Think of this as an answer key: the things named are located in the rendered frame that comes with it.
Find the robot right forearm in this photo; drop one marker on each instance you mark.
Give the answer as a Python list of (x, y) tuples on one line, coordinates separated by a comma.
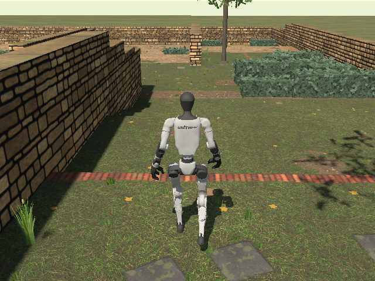
[(215, 152)]

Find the robot left shin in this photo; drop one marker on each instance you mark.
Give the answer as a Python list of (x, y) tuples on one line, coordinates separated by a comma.
[(178, 206)]

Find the robot left thigh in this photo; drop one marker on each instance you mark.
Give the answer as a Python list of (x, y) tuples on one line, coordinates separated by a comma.
[(174, 174)]

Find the robot left upper arm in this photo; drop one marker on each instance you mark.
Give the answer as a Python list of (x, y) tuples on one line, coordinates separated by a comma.
[(166, 133)]

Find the robot left forearm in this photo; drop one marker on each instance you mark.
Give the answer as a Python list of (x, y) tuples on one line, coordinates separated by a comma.
[(158, 156)]

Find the robot right upper arm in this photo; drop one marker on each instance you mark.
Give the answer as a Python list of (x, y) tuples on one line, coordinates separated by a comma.
[(208, 132)]

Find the left robot hand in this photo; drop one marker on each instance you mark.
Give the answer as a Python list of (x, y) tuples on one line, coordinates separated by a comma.
[(153, 172)]

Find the right robot hand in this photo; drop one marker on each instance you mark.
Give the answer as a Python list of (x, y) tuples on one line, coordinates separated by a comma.
[(212, 160)]

